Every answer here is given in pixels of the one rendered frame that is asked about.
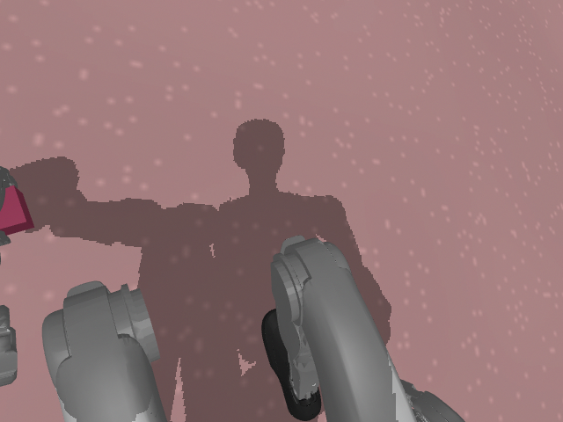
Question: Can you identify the left robot hand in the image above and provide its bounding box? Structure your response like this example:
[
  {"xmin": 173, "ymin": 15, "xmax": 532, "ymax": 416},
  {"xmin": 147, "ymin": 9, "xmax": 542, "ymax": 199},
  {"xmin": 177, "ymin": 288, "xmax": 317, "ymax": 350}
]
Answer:
[{"xmin": 0, "ymin": 166, "xmax": 18, "ymax": 246}]

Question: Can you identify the right robot hand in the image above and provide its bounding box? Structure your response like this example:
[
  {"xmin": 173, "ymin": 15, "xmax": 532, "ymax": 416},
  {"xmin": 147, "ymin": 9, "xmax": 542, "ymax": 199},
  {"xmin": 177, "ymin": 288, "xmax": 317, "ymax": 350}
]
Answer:
[{"xmin": 400, "ymin": 379, "xmax": 465, "ymax": 422}]

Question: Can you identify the small box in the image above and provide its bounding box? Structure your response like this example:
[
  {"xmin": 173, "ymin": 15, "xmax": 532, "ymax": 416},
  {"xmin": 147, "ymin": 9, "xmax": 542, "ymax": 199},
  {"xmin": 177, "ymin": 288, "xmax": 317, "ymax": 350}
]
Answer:
[{"xmin": 0, "ymin": 186, "xmax": 34, "ymax": 236}]

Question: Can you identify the left robot arm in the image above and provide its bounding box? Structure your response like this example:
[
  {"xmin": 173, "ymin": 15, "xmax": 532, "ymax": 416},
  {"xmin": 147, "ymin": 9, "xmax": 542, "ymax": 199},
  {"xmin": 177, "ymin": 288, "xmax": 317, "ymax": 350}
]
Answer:
[{"xmin": 0, "ymin": 255, "xmax": 18, "ymax": 387}]

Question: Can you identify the right robot foot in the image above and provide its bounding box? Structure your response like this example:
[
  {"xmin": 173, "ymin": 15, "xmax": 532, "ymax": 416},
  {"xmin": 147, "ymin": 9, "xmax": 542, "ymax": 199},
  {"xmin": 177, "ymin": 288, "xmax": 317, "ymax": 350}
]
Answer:
[{"xmin": 261, "ymin": 309, "xmax": 321, "ymax": 421}]

